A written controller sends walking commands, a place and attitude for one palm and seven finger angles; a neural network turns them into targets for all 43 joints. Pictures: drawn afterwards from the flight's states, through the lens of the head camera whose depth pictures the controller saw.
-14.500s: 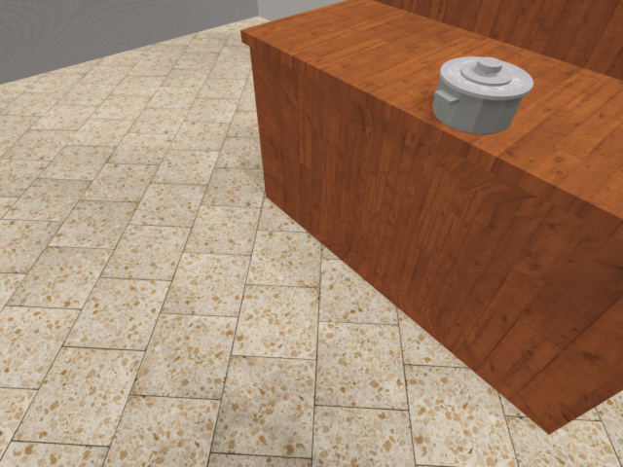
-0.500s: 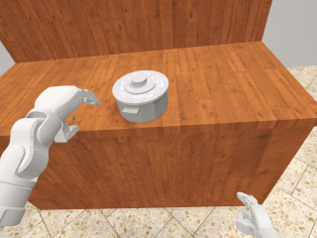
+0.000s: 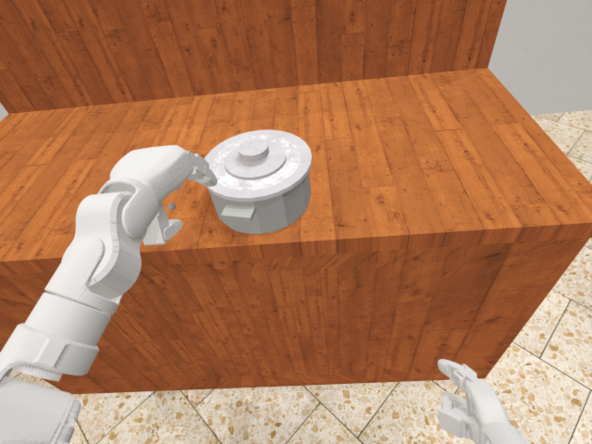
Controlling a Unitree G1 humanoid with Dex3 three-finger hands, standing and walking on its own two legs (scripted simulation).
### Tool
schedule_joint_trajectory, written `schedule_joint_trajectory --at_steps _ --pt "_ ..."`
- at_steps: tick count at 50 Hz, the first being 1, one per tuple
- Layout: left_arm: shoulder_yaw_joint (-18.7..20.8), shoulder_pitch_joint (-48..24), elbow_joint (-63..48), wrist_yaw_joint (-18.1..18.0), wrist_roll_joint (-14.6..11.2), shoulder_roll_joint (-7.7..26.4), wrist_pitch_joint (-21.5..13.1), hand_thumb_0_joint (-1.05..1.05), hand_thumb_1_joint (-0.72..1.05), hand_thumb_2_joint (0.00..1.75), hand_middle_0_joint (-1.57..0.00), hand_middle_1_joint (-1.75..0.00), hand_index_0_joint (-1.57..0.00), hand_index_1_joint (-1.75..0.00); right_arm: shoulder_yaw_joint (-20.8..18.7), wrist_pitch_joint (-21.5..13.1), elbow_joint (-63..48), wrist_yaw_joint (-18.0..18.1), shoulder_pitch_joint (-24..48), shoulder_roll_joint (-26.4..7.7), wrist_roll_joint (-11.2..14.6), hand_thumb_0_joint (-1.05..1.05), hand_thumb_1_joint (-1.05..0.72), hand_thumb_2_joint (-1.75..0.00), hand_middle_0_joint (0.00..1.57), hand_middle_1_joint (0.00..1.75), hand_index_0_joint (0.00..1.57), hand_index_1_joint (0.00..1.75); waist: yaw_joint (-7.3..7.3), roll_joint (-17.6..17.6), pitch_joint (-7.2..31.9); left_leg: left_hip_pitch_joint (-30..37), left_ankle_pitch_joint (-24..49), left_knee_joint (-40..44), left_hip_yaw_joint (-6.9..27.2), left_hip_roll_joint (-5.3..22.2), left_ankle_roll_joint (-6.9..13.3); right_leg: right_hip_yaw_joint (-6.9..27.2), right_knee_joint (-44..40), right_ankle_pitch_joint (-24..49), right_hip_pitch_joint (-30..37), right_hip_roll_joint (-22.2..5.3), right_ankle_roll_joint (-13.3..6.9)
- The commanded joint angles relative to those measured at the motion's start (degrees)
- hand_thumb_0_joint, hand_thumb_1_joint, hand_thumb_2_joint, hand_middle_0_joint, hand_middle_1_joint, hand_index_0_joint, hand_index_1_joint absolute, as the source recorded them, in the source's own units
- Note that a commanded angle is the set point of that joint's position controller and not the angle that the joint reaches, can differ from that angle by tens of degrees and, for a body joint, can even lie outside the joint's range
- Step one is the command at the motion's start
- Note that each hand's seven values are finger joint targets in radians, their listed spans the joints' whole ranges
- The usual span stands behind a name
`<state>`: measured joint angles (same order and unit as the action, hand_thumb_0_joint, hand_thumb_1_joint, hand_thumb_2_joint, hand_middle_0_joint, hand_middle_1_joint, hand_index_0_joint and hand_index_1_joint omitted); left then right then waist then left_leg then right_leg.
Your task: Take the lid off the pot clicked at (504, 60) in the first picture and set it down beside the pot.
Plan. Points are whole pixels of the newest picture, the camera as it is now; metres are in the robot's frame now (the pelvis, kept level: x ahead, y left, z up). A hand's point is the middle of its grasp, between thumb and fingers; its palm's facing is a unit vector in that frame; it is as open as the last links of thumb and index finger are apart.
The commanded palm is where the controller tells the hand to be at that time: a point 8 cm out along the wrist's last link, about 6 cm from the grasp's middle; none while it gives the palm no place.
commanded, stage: move the open hand above the knob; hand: left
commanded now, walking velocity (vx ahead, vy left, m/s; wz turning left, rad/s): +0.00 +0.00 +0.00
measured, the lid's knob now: (253, 149) +0.55 +0.14 +0.12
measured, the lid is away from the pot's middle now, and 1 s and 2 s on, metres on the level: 0.00 0.00 0.00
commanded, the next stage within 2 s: lower the open fingers around the knob in 1.80 s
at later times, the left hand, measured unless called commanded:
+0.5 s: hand (206, 150) +0.44 +0.17 +0.20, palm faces -0.12 -0.10 -0.99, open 9.9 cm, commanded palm +0.41 +0.17 +0.25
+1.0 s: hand (240, 130) +0.49 +0.13 +0.20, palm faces -0.23 -0.05 -0.97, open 9.9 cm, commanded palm +0.50 +0.14 +0.25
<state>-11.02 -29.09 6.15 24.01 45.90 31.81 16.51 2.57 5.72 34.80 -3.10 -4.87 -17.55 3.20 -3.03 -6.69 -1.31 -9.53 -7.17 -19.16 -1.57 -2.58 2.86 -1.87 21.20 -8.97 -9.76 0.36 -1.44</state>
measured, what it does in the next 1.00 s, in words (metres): stands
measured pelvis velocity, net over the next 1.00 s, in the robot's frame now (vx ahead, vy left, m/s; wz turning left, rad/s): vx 0.03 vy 0.01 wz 0.00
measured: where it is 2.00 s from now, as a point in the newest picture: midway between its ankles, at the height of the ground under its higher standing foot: outside the picture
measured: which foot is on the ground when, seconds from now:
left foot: down 0.00-1.00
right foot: down 0.00-1.00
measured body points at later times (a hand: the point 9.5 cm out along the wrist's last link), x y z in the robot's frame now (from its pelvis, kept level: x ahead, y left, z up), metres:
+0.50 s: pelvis +0.03 +0.00 +0.00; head +0.03 -0.04 +0.45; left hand +0.44 +0.17 +0.25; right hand +0.22 -0.22 -0.11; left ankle +0.04 +0.09 -0.75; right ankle +0.03 -0.10 -0.75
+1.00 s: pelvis +0.03 +0.01 +0.00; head +0.05 -0.02 +0.45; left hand +0.50 +0.13 +0.25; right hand +0.17 -0.24 -0.13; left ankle +0.04 +0.09 -0.75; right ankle +0.03 -0.10 -0.75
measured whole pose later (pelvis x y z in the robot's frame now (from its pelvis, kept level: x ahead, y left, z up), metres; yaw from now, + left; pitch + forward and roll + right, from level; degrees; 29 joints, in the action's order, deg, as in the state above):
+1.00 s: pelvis +0.03 +0.01 +0.00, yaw +0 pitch +2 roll +0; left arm -20.0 -63.0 43.0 24.0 49.3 22.0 20.0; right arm 2.5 2.1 40.8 -0.4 -10.6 -16.6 2.1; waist 1.9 -4.4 0.5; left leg -11.4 -8.8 -17.9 -1.6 -3.4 3.7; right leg -1.5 20.3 -10.8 -11.7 -0.4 -0.6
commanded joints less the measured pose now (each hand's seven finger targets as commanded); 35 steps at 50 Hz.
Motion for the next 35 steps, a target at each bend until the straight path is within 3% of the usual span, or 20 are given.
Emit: schedule_joint_trajectory --at_steps 1,4,5,7,8,9,10,12,15,16,19,20,23,25,29,30,31,32,33,35 --pt "11.24 -40.9 -17.15 -3.62 2.3 19.52 -1.0 0.0 -0.34 1.58 -0.86 -0.08 -0.86 -0.08 -2.03 -5.04 -8.85 1.28 10.3 -5.2 -0.1 0.0 -0.9 -0.9 0.2 0.3 0.2 0.3 0.22 0.97 25.92 9.31 9.06 1.36 2.72 -1.83 0.87 2.39 -2.45 4.69 7.52 2.99 -0.95" --pt "10.65 -33.68 -3.32 -3.97 2.48 16.46 1.19 0.0 -0.34 1.58 -0.86 -0.08 -0.86 -0.08 -2.22 -3.95 -6.83 1.09 7.8 -5.68 -0.3 0.0 -0.9 -0.9 0.2 0.3 0.2 0.3 0.06 4.97 19.33 5.25 8.94 1.63 2.32 -1.64 0.43 1.76 -2.51 5.74 6.16 3.0 -1.07" --pt "9.67 -29.55 -0.54 -3.67 2.01 14.06 1.8 0.0 -0.34 1.58 -0.86 -0.08 -0.86 -0.08 -2.34 -3.49 -6.92 0.59 7.74 -6.16 -0.12 0.0 -0.9 -0.9 0.2 0.3 0.2 0.3 0.16 4.35 17.94 4.56 8.53 1.57 2.16 -1.65 0.33 1.38 -2.76 4.99 4.83 3.27 -1.18" --pt "3.96 -27.25 2.92 -2.19 2.15 7.55 2.68 0.0 -0.34 1.58 -0.86 -0.08 -0.86 -0.08 -2.29 -2.76 -7.03 0.24 7.07 -5.64 -0.01 0.0 -0.9 -0.9 0.2 0.3 0.2 0.3 0.69 8.15 15.27 2.87 8.55 1.64 1.07 -1.77 0.41 1.15 -2.96 6.26 4.92 2.42 -0.98" --pt "2.88 -27.05 0.78 -1.82 2.11 6.51 2.75 0.0 -0.34 1.58 -0.86 -0.08 -0.86 -0.08 -2.5 -2.36 -7.44 -0.12 7.16 -5.87 0.16 0.0 -0.9 -0.9 0.2 0.3 0.2 0.3 0.88 8.25 16.27 3.18 8.57 1.81 1.03 -1.53 0.29 0.8 -2.69 6.65 5.1 2.33 -0.83" --pt "0.07 -26.26 0.0 -1.21 1.91 3.32 3.1 0.0 -0.34 1.58 -0.86 -0.08 -0.86 -0.08 -2.48 -2.32 -8.42 -0.34 8.11 -5.67 0.36 0.0 -0.9 -0.9 0.2 0.3 0.2 0.3 1.18 7.35 16.2 3.73 8.4 1.55 0.83 -1.77 0.48 0.84 -2.64 6.59 4.36 2.35 -0.8" --pt "0.15 -25.65 -1.44 -0.99 1.32 2.58 3.38 0.0 -0.34 1.58 -0.86 -0.08 -0.86 -0.08 -2.67 -2.37 -9.05 -0.51 8.58 -5.58 0.49 0.0 -0.9 -0.9 0.2 0.3 0.2 0.3 1.35 7.46 17.53 4.82 8.58 0.84 1.02 -1.89 0.75 0.77 -2.54 6.83 4.18 2.68 -0.74" --pt "0.02 -33.82 -3.86 -0.52 2.33 4.87 3.64 0.0 -0.34 1.58 -0.86 -0.08 -0.86 -0.08 -2.45 -2.51 -8.76 -0.11 8.12 -5.49 0.38 0.0 -0.9 -0.9 0.2 0.3 0.2 0.3 2.0 7.55 19.26 6.39 10.14 0.8 1.33 -2.07 1.13 0.82 -2.37 8.42 5.17 2.61 -0.74" --pt "10.36 -44.63 -6.86 -2.18 3.63 18.3 3.48 0.0 -0.34 1.58 -0.86 -0.08 -0.86 -0.08 -2.36 -3.11 -7.77 0.82 8.05 -6.23 -0.35 0.0 -0.9 -0.9 0.2 0.3 0.2 0.3 0.91 5.38 24.62 7.86 12.44 0.18 2.18 -2.04 1.11 1.87 -1.48 10.65 8.28 3.1 -0.71" --pt "10.12 -51.77 -8.01 -2.4 5.08 19.4 3.0 0.0 -0.34 1.58 -0.86 -0.08 -0.86 -0.08 -1.94 -4.15 -7.21 0.97 7.59 -5.43 -0.46 0.0 -0.9 -0.9 0.2 0.3 0.2 0.3 0.87 4.37 27.74 9.02 14.77 0.42 2.24 -2.25 1.1 2.55 -1.32 12.59 9.66 3.08 -0.96" --pt "5.63 -44.11 3.02 -3.2 4.23 10.98 4.57 0.0 -0.34 1.58 -0.86 -0.08 -0.86 -0.08 -1.95 -3.76 -6.15 0.51 6.04 -4.99 -0.39 0.0 -0.9 -0.9 0.2 0.3 0.2 0.3 0.72 6.53 22.61 6.37 16.73 0.38 1.96 -2.11 0.69 1.6 -0.73 14.19 8.08 2.97 -1.17" --pt "5.52 -37.37 6.28 -2.99 3.35 8.64 5.13 0.0 -0.34 1.58 -0.86 -0.08 -0.86 -0.08 -2.32 -3.41 -6.32 -0.01 5.65 -5.52 -0.35 0.0 -0.9 -0.9 0.2 0.3 0.2 0.3 0.38 6.88 21.29 5.96 17.09 0.17 1.68 -1.98 0.66 1.13 -0.92 13.7 6.93 3.22 -1.28" --pt "-0.5 -30.93 10.66 -1.22 3.05 1.81 6.06 0.0 -0.34 1.58 -0.86 -0.08 -0.86 -0.08 -2.2 -2.21 -6.92 -0.52 5.31 -5.52 0.24 0.0 -0.9 -0.9 0.2 0.3 0.2 0.3 1.2 10.29 16.52 3.05 13.14 0.81 0.14 -1.8 0.47 0.47 -1.3 11.96 5.32 2.43 -0.78" --pt "-3.61 -32.81 6.18 -0.63 2.89 -1.64 6.33 0.0 -0.34 1.58 -0.86 -0.08 -0.86 -0.08 -2.41 -1.71 -8.19 -0.92 6.76 -5.54 0.42 0.0 -0.9 -0.9 0.2 0.3 0.2 0.3 1.79 8.15 18.3 5.04 13.19 0.27 0.43 -2.13 0.77 0.35 -1.37 11.57 4.36 2.71 -0.89" --pt "1.03 -56.23 -2.05 -1.65 5.32 8.43 6.14 0.0 -0.34 1.58 -0.86 -0.08 -0.86 -0.08 -2.12 -3.14 -7.37 0.42 6.47 -5.04 -0.12 0.0 -0.9 -0.9 0.2 0.3 0.2 0.3 2.79 6.52 25.88 9.9 15.82 -0.12 1.88 -2.51 1.26 1.53 -1.12 13.81 6.75 3.3 -0.81" --pt "2.82 -58.46 -1.42 -2.49 4.71 10.33 6.21 0.0 -0.34 1.58 -0.86 -0.08 -0.86 -0.08 -2.13 -3.55 -6.76 0.78 6.06 -5.32 -0.33 0.0 -0.9 -0.9 0.2 0.3 0.2 0.3 2.9 5.85 25.99 10.21 15.37 -0.36 2.44 -2.47 1.32 1.52 -1.42 13.18 6.3 3.63 -0.76" --pt "4.29 -62.74 3.58 -2.98 6.44 12.77 6.26 0.0 -0.34 1.58 -0.86 -0.08 -0.86 -0.08 -1.85 -4.34 -5.01 1.28 4.26 -5.16 -0.56 0.0 -0.9 -0.9 0.2 0.3 0.2 0.3 3.18 8.28 25.26 9.28 14.21 0.73 2.35 -2.41 1.27 1.95 -2.19 12.19 6.08 3.9 -0.8" --pt "3.09 -60.94 10.05 -3.38 6.15 10.44 6.48 0.0 -0.34 1.58 -0.86 -0.08 -0.86 -0.08 -1.67 -4.39 -4.12 1.68 3.51 -4.81 -0.57 0.0 -0.9 -0.9 0.2 0.3 0.2 0.3 3.23 10.36 22.25 7.38 13.31 0.76 2.16 -2.32 1.24 1.7 -1.9 11.75 5.81 3.61 -0.78" --pt "3.28 -58.42 13.26 -3.7 5.91 9.9 6.69 0.0 -0.34 1.58 -0.86 -0.08 -0.86 -0.08 -1.65 -4.09 -3.56 1.62 3.0 -4.93 -0.44 0.0 -0.9 -0.9 0.2 0.3 0.2 0.3 2.78 10.39 20.8 6.27 12.52 1.36 1.85 -2.22 1.0 1.47 -1.97 10.97 5.39 3.42 -0.84" --pt "1.45 -51.09 18.78 -3.84 4.59 5.17 7.19 0.0 -0.34 1.58 -0.86 -0.08 -0.86 -0.08 -1.87 -3.81 -3.34 1.13 2.71 -5.47 -0.6 0.0 -0.9 -0.9 0.2 0.3 0.2 0.3 2.06 8.48 20.74 5.52 12.67 1.5 1.5 -2.46 0.77 1.03 -1.89 10.66 4.97 3.22 -1.16"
